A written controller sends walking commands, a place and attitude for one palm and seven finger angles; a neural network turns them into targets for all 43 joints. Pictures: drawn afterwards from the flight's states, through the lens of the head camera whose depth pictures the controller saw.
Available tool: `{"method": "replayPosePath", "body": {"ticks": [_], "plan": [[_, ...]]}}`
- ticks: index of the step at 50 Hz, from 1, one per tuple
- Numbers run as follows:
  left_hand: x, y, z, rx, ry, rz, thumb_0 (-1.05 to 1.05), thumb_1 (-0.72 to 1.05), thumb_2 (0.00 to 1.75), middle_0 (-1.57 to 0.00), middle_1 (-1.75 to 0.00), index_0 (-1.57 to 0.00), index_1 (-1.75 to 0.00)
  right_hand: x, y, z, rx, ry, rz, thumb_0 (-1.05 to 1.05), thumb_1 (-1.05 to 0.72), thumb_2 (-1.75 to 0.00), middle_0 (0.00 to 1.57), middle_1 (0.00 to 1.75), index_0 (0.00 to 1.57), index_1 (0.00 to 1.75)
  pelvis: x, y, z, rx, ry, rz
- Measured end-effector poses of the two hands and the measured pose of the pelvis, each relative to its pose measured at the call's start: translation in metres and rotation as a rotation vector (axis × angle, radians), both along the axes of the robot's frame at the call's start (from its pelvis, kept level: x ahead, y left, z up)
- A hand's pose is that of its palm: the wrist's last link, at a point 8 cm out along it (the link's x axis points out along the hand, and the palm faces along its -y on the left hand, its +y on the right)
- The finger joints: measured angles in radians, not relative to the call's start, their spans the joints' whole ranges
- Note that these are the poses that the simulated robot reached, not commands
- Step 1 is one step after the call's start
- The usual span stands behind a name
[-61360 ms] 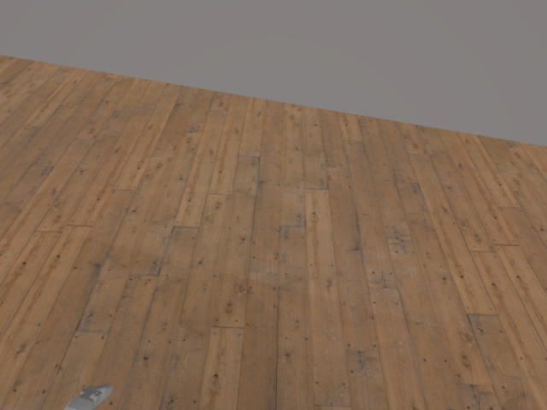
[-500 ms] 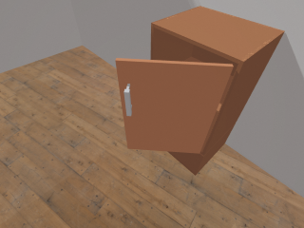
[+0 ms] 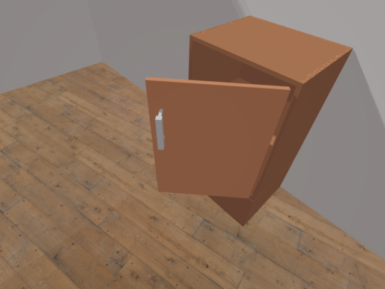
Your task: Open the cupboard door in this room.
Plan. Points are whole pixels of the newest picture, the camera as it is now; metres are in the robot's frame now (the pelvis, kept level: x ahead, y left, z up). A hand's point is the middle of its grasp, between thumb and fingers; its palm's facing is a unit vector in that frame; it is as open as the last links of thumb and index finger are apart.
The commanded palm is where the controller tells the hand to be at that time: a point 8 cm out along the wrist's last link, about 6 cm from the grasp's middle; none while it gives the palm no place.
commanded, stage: shuffle to correct the standing spot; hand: left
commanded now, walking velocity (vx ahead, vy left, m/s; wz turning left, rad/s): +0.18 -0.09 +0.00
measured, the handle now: (161, 129) +0.61 +0.15 -0.05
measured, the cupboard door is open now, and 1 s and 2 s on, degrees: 42 42 42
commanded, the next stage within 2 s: come to a stop and stand still in 0.56 s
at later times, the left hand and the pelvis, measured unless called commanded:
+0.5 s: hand out of the picture +0.03 +0.18 -0.18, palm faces +0.04 -1.00 -0.09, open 7.4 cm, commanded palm none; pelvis +0.04 +0.02 +0.00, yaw +0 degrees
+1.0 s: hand (162, 243) +0.28 +0.10 -0.17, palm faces -0.09 -0.98 -0.17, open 7.4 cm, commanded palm none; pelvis +0.13 -0.05 -0.01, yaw -1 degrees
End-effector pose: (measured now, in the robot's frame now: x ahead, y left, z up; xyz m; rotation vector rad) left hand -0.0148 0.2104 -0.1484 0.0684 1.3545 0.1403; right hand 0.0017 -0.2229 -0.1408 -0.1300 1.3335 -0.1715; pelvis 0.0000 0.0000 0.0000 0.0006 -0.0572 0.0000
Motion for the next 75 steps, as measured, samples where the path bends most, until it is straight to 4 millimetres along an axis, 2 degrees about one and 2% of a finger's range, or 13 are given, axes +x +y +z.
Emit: {"method": "replayPosePath", "body": {"ticks": [6,11,19,23,32,36,41,46,53,60,63,69,75], "plan": [[-0.034,-0.010,-0.003,0.022,0.045,0.057,0.00,0.91,0.89,-0.19,-0.30,-0.20,-0.30,0.026,-0.016,-0.007,-0.009,-0.048,0.026,0.00,-0.91,-0.90,0.20,0.30,0.20,0.30,0.000,-0.010,-0.007,0.004,0.003,-0.002],[-0.059,-0.021,0.002,-0.008,0.133,0.075,0.00,0.91,0.89,-0.19,-0.30,-0.20,-0.30,0.053,-0.017,0.009,-0.010,-0.114,0.034,0.00,-0.91,-0.90,0.20,0.30,0.20,0.30,0.005,-0.009,0.001,-0.011,0.021,0.009],[-0.031,-0.010,-0.012,-0.064,0.128,0.058,0.00,0.90,0.89,-0.20,-0.30,-0.20,-0.30,0.067,0.004,0.015,-0.052,-0.121,0.043,0.00,-0.92,-0.90,0.20,0.30,0.20,0.30,0.023,0.009,-0.004,-0.034,0.069,0.007],[0.009,0.008,-0.013,-0.062,0.104,0.002,0.00,0.91,0.89,-0.19,-0.30,-0.20,-0.30,0.052,0.012,0.018,-0.070,-0.067,0.008,0.00,-0.94,-0.90,0.20,0.30,0.20,0.30,0.035,0.016,-0.001,-0.019,0.070,-0.008],[0.139,0.030,0.001,0.005,-0.060,-0.071,0.00,0.91,0.89,-0.19,-0.30,-0.19,-0.30,0.003,0.029,0.031,-0.033,0.162,-0.060,0.00,-0.92,-0.90,0.20,0.30,0.20,0.30,0.075,0.006,0.011,-0.032,0.101,-0.015],[0.196,0.015,0.003,0.013,-0.095,-0.137,0.00,0.91,0.90,-0.19,-0.30,-0.19,-0.30,-0.009,0.030,0.033,-0.005,0.249,-0.104,0.00,-0.91,-0.90,0.20,0.30,0.20,0.30,0.092,-0.007,0.010,-0.037,0.110,-0.026],[0.267,-0.027,0.002,0.015,-0.176,-0.211,0.00,0.91,0.90,-0.19,-0.30,-0.19,-0.30,-0.012,0.016,0.021,0.044,0.344,-0.160,0.00,-0.91,-0.90,0.21,0.30,0.20,0.30,0.118,-0.029,-0.001,-0.019,0.104,-0.034],[0.300,-0.057,0.001,0.037,-0.258,-0.224,0.00,0.91,0.89,-0.19,-0.30,-0.20,-0.30,0.018,-0.018,-0.007,0.050,0.335,-0.182,0.00,-0.91,-0.90,0.21,0.30,0.20,0.30,0.133,-0.046,-0.015,0.006,0.077,-0.010],[0.272,-0.055,0.006,0.037,-0.232,-0.153,0.00,0.90,0.89,-0.20,-0.30,-0.20,-0.30,0.116,-0.061,-0.008,-0.032,0.089,-0.092,0.00,-0.91,-0.90,0.20,0.30,0.20,0.30,0.124,-0.046,-0.008,0.025,0.046,-0.009],[0.220,-0.006,-0.006,0.074,-0.198,-0.069,-0.01,0.91,0.89,-0.20,-0.30,-0.20,-0.30,0.186,-0.059,0.011,-0.096,-0.155,0.015,0.00,-0.92,-0.90,0.20,0.30,0.20,0.30,0.107,-0.028,-0.014,0.000,0.035,-0.004],[0.194,0.020,-0.009,0.109,-0.166,-0.051,0.00,0.91,0.89,-0.20,-0.30,-0.20,-0.30,0.196,-0.046,0.013,-0.104,-0.251,0.041,0.00,-0.92,-0.90,0.20,0.30,0.20,0.30,0.103,-0.013,-0.021,-0.010,0.018,0.007],[0.140,0.058,0.015,0.190,-0.096,-0.029,0.00,0.91,0.89,-0.20,-0.30,-0.20,-0.30,0.201,-0.009,0.006,-0.014,-0.333,0.071,0.00,-0.91,-0.90,0.20,0.30,0.20,0.30,0.093,0.007,-0.016,0.005,0.002,-0.020],[0.089,0.066,0.024,0.240,-0.032,-0.012,0.00,0.91,0.89,-0.19,-0.30,-0.20,-0.30,0.179,0.018,-0.017,0.081,-0.287,0.082,0.00,-0.91,-0.90,0.20,0.30,0.20,0.30,0.077,0.011,-0.019,0.031,0.025,-0.034]]}}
